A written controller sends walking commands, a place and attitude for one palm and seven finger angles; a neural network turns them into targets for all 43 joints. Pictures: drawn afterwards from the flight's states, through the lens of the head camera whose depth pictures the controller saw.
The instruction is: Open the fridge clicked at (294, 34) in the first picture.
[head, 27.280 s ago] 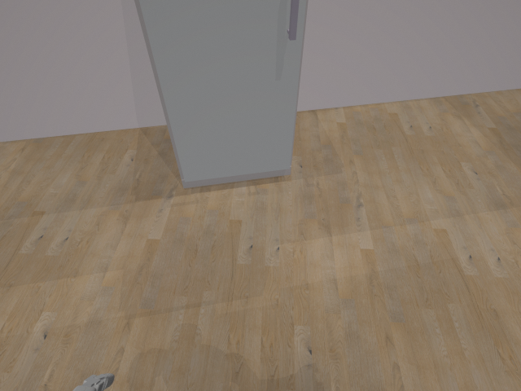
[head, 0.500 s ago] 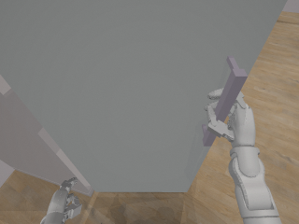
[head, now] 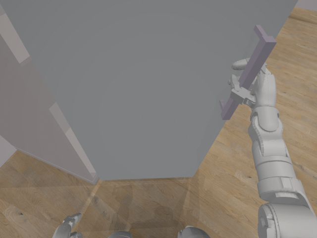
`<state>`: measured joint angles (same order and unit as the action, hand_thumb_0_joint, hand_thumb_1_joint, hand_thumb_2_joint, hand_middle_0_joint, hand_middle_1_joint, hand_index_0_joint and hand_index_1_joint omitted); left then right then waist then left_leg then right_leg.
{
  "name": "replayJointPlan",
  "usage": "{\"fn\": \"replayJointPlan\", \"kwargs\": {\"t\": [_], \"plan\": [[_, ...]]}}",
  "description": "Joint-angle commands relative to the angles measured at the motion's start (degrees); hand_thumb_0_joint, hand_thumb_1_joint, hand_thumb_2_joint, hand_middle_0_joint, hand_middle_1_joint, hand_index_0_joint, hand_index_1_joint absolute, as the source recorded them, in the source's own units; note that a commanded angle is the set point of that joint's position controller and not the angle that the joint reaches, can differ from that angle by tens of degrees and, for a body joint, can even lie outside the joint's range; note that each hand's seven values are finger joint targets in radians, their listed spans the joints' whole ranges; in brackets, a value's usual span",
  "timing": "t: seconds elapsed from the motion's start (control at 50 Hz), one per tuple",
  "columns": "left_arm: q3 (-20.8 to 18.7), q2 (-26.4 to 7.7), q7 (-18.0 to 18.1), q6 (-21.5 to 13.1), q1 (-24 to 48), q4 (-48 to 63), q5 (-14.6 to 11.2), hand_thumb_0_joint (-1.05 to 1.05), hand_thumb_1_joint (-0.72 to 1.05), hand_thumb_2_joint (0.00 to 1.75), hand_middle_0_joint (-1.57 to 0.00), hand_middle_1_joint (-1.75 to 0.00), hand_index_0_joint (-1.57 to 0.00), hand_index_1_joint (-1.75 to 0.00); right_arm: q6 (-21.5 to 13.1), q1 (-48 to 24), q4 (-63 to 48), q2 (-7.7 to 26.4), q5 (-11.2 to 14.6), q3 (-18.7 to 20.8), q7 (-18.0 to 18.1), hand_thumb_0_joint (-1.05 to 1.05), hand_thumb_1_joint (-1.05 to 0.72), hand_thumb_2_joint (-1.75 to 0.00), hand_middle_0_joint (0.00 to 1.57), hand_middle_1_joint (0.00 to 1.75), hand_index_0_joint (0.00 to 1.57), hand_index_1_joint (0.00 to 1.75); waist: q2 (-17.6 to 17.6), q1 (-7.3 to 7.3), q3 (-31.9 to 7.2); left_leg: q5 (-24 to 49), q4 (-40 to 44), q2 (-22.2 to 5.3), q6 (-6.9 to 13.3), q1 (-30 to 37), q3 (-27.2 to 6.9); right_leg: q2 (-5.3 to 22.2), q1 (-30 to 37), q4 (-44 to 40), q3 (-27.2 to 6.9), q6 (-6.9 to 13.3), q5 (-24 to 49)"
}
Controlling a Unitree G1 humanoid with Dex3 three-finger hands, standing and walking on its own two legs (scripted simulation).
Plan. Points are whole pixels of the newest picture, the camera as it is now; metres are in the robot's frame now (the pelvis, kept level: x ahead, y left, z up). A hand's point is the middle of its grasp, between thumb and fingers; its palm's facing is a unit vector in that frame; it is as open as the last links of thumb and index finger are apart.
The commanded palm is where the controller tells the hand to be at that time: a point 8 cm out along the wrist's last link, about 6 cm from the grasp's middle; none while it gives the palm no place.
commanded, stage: stop walking and hold the door back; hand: right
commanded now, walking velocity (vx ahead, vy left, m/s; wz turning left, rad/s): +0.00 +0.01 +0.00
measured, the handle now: (239, 80) +0.48 -0.14 +0.15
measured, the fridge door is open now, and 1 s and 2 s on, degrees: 65 68 68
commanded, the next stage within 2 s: loosen the grip on the handle in 0.42 s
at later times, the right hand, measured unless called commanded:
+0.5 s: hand (238, 103) +0.39 -0.13 +0.15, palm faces -0.01 +0.99 -0.13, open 5.8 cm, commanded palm +0.37 -0.19 +0.14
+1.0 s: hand (237, 107) +0.40 -0.13 +0.13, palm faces -0.01 +0.98 -0.18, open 13.6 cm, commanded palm +0.37 -0.20 +0.14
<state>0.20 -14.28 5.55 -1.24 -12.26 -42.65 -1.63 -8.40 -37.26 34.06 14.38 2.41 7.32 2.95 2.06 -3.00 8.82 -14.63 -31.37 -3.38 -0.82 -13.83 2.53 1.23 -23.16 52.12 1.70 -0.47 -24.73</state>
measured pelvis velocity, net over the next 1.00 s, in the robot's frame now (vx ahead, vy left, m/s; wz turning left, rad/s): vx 0.04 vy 0.02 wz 0.01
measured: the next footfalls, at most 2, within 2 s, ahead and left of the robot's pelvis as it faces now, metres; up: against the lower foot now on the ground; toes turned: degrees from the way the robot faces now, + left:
right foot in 0.10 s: +0.11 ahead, -0.15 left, +0.00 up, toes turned -4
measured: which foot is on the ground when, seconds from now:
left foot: down 0.00-1.00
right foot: up 0.00-0.08, down 0.10-1.00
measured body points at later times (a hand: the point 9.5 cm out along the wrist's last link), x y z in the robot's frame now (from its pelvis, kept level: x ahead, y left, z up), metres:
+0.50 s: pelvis +0.04 -0.02 +0.00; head +0.07 -0.02 +0.45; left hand +0.22 +0.18 -0.10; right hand +0.39 -0.18 +0.16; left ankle +0.03 +0.13 -0.73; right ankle +0.07 -0.15 -0.73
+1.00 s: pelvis +0.04 +0.02 -0.01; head +0.05 +0.02 +0.44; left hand +0.13 +0.29 -0.12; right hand +0.39 -0.19 +0.14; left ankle +0.03 +0.13 -0.73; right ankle +0.07 -0.15 -0.73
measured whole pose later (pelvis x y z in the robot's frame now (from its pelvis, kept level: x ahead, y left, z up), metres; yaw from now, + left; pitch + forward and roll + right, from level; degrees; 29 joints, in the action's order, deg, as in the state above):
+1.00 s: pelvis +0.04 +0.02 -0.01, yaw +1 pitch +2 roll -1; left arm -2.9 -15.8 0.7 -5.5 -17.2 -40.4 -1.9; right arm -13.0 -15.4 16.1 16.5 6.0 8.4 -5.4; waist 0.4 -2.6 -0.4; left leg -21.0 -38.4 -1.6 0.2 -19.4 2.6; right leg 5.5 -22.0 35.9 2.0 -2.3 -15.7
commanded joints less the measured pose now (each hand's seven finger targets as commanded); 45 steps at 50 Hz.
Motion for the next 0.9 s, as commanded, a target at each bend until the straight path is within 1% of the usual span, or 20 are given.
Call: {"fn": "replayJointPlan", "kwargs": {"t": [0.0, 0.04, 0.06, 0.1, 0.12, 0.14, 0.18, 0.24, 0.34, 0.48, 0.5, 0.52, 0.54, 0.56, 0.6, 0.62, 0.66, 0.7, 0.74, 0.88], "plan": [[-1.64, -4.7, 0.34, -3.19, 5.17, 10.52, 0.93, 0.0, 0.9, 0.9, -0.2, -0.3, -0.2, -0.3, -5.55, -11.8, -19.14, 14.84, 0.66, 8.64, 1.87, 0.0, -0.9, -0.9, 0.45, 1.4, 0.45, 1.4, -14.13, 4.18, -21.42, 18.78, 6.19, -10.8, 7.07, 14.06, -5.3, 0.45, 4.77, -17.33, 2.98, -0.15, 6.28], [-1.85, -4.05, -0.06, -3.17, 4.84, 11.7, 1.32, 0.0, 0.9, 0.9, -0.2, -0.3, -0.2, -0.3, -6.39, -6.02, -26.27, 12.93, 0.8, 7.97, 1.78, 0.0, -0.9, -0.9, 0.45, 1.4, 0.45, 1.4, -10.48, 3.11, -22.84, 17.0, 3.2, -7.97, 4.54, 11.18, -3.15, -0.81, 12.87, -26.38, 4.44, -0.59, 17.06], [-2.53, -4.98, -0.18, -3.17, 5.25, 12.23, 1.34, 0.0, 0.9, 0.9, -0.2, -0.3, -0.2, -0.3, -6.84, -4.21, -29.82, 12.55, 0.93, 7.93, 1.67, 0.0, -0.9, -0.9, 0.45, 1.4, 0.45, 1.4, -6.39, 3.06, -23.04, 15.41, 0.71, -5.81, 2.96, 8.2, -2.14, 1.64, 16.63, -28.22, 2.77, -0.19, 22.47], [-2.92, -6.17, -1.2, -3.22, 6.58, 14.41, 0.63, 0.0, 0.9, 0.9, -0.2, -0.3, -0.2, -0.3, -7.48, -4.22, -35.79, 6.44, 1.21, 2.55, 0.85, 0.0, -0.9, -0.9, 0.45, 1.4, 0.45, 1.4, 7.24, 3.3, -24.46, 2.89, -4.64, 1.72, -0.37, 1.51, 1.81, 12.28, 20.45, -27.02, -10.23, 5.18, 35.3], [-2.64, -5.34, -2.15, -3.11, 5.92, 14.61, 0.23, 0.0, 0.9, 0.9, -0.2, -0.3, -0.2, -0.3, -7.32, -1.35, -34.85, 5.0, 1.56, 1.65, 0.45, 0.0, -0.9, -0.9, 0.45, 1.4, 0.45, 1.4, 6.45, 3.53, -23.59, -6.66, -4.51, 3.47, -0.26, 2.88, 0.64, 13.97, 17.43, -27.77, -11.27, 6.74, 35.6], [-2.18, -4.47, -2.4, -3.36, 7.17, 15.28, 0.77, 0.0, 0.9, 0.9, -0.2, -0.3, -0.2, -0.3, -7.35, -0.11, -38.02, 1.93, 0.94, -1.57, -0.03, 0.0, -0.9, -0.9, 0.45, 1.4, 0.45, 1.4, 10.89, 2.87, -21.31, -8.74, -3.85, 3.64, -0.53, 2.17, 1.4, 14.54, 15.07, -29.32, -12.12, 7.68, 33.15], [-2.33, -5.03, -2.65, -3.69, 6.32, 14.8, 0.94, 0.0, 0.9, 0.9, -0.2, -0.3, -0.2, -0.3, -7.5, -0.12, -41.67, 3.12, -0.17, -1.59, 0.33, 0.0, -0.9, -0.9, 0.45, 1.4, 0.45, 1.4, 10.16, 3.0, -20.93, -2.77, 0.19, 2.93, -0.06, 3.82, 1.13, 12.86, 14.72, -25.85, -8.43, 6.31, 35.6], [-2.41, -4.04, -2.54, -4.0, 5.56, 15.37, 0.64, 0.0, 0.9, 0.9, -0.2, -0.3, -0.2, -0.3, -7.32, 3.71, -46.79, 2.99, -0.38, -3.12, 0.63, 0.0, -0.9, -0.9, 0.45, 1.4, 0.45, 1.4, 1.95, 2.34, -28.01, 23.75, 2.89, -1.28, 0.89, 9.05, -2.3, 7.6, 18.7, -19.01, -0.99, 1.3, 39.94], [-1.82, -3.86, -1.66, -3.01, 5.59, 13.88, 0.87, 0.0, 0.9, 0.9, -0.2, -0.3, -0.2, -0.3, -5.43, 1.71, -43.69, 2.72, -0.09, -4.91, 1.3, 0.0, -0.9, -0.9, 0.45, 1.4, 0.45, 1.4, 2.27, 2.48, -26.15, 19.04, 1.58, 0.65, -0.27, 3.85, -1.17, 8.67, 19.94, -22.13, -1.02, 1.59, 35.54], [-1.18, -3.56, -0.28, -1.92, 5.9, 11.25, 0.84, 0.0, 0.9, 0.9, -0.2, -0.3, -0.2, -0.3, -3.62, -6.08, -31.89, 1.86, 0.2, -6.81, 1.59, 0.0, -0.9, -0.9, 0.45, 1.4, 0.45, 1.4, -3.69, 2.1, -23.03, 16.58, 6.28, -0.57, -0.28, 0.31, -3.53, 6.15, 19.38, -22.23, 0.86, 0.97, 25.9], [0.36, -1.81, -0.12, -3.29, 4.2, 13.39, -0.76, 0.0, 0.9, 0.9, -0.2, -0.3, -0.2, -0.3, -6.26, -34.54, -44.17, 40.58, -4.38, 22.46, 5.7, 0.0, -0.9, -0.9, 0.45, 1.4, 0.45, 1.4, 4.72, 4.05, -18.37, -6.87, 5.67, 0.49, -0.94, -1.31, -2.86, 2.06, 17.18, -31.63, -0.5, 1.24, 14.2], [-3.44, -1.25, -0.8, -6.39, 4.69, 11.04, 1.54, 0.0, 0.9, 0.9, -0.2, -0.3, -0.2, -0.3, -0.37, -15.82, -23.07, 6.77, -3.41, 1.93, -0.65, 0.0, -0.78, -0.84, 0.45, 1.4, 0.45, 1.4, -9.9, 2.64, -27.13, 9.64, 2.3, 4.69, 2.51, 0.35, 1.32, 1.07, 20.12, -28.63, 1.4, -0.07, 28.01], [-4.36, -4.4, -2.07, -7.13, 2.81, 12.14, -0.27, 0.0, 0.9, 0.9, -0.2, -0.3, -0.2, -0.3, -1.13, -7.09, -24.3, 6.48, 0.29, 2.28, -1.65, 0.0, -0.66, -0.78, 0.45, 1.4, 0.45, 1.4, -14.1, 0.56, -26.55, 15.1, 1.35, 5.49, 1.59, -0.49, 2.85, 0.89, 17.79, -24.28, 0.37, 0.74, 29.62], [-3.73, -5.52, -3.05, -7.1, 3.64, 12.56, 0.3, 0.0, 0.9, 0.9, -0.2, -0.3, -0.2, -0.3, -1.96, -4.48, -29.26, 5.81, 2.21, 3.68, -3.09, 0.0, -0.54, -0.73, 0.45, 1.4, 0.45, 1.4, -11.35, 1.98, -31.05, 15.55, 0.37, 4.73, 1.14, 0.0, 2.2, 1.56, 19.42, -23.59, 0.7, 0.33, 28.92], [-3.08, -4.72, -3.41, -6.83, 5.29, 12.2, -0.44, 0.0, 0.9, 0.9, -0.2, -0.3, -0.2, -0.3, -2.49, -0.53, -26.09, 7.94, 5.71, 7.44, -5.66, 0.0, -0.3, -0.61, 0.45, 1.4, 0.45, 1.4, -3.16, 3.76, -27.74, 11.94, 1.92, 4.76, 1.52, 0.05, 1.48, 0.12, 18.83, -23.54, 1.28, 0.51, 23.45], [-2.66, -4.53, -4.22, -7.17, 5.82, 13.08, -0.14, 0.0, 0.9, 0.9, -0.2, -0.3, -0.2, -0.3, -3.64, -0.19, -29.85, 4.89, 6.99, 3.99, -6.48, 0.0, -0.17, -0.55, 0.45, 1.4, 0.45, 1.4, 0.24, 3.88, -26.6, 8.66, 2.14, 4.29, 1.49, -0.72, 1.5, -0.3, 17.71, -23.08, 1.44, 0.19, 20.38], [-2.66, -4.74, -5.2, -7.33, 5.56, 13.3, -0.1, 0.0, 0.9, 0.9, -0.2, -0.3, -0.2, -0.3, -5.71, 0.45, -29.01, 4.52, 4.92, 1.77, -6.44, 0.0, 0.07, -0.43, 0.45, 1.4, 0.45, 1.4, 1.04, 3.04, -20.65, 2.96, 2.47, 4.2, 1.37, -4.81, 1.12, -0.56, 13.06, -22.05, 1.33, 0.45, 14.52], [-3.02, -5.64, -5.79, -7.22, 4.95, 13.55, 0.19, 0.0, 0.9, 0.9, -0.2, -0.3, -0.2, -0.3, -7.47, 1.0, -27.89, 8.74, 1.6, 3.82, -4.82, 0.0, 0.31, -0.32, 0.45, 1.4, 0.45, 1.4, 0.41, 2.52, -16.3, -0.98, 2.19, 4.16, 1.26, -7.84, 0.65, -0.7, 9.01, -21.07, 1.2, 0.92, 10.7], [-3.47, -6.06, -6.41, -7.51, 4.13, 14.03, 0.48, 0.0, 0.9, 0.9, -0.2, -0.3, -0.2, -0.3, -8.54, 1.46, -28.26, 7.92, 0.75, 2.28, -4.24, 0.0, 0.55, -0.2, 0.42, 1.37, 0.42, 1.37, -1.97, 2.0, -17.58, -2.36, 1.79, 4.0, 1.03, -8.21, -0.17, -0.97, 7.72, -19.92, 1.35, 1.27, 9.83], [-4.55, -6.74, -5.61, -8.02, 1.91, 13.34, -0.31, 0.0, 0.9, 0.9, -0.2, -0.3, -0.2, -0.3, -8.3, 0.7, -33.25, 8.39, 3.56, 1.46, -7.28, 0.0, 0.55, -0.2, 0.33, 1.25, 0.33, 1.25, -3.16, 1.52, -23.93, 0.46, 2.4, 3.57, 0.71, -4.59, -2.5, -1.24, 9.03, -19.01, 1.48, 1.8, 11.98]]}}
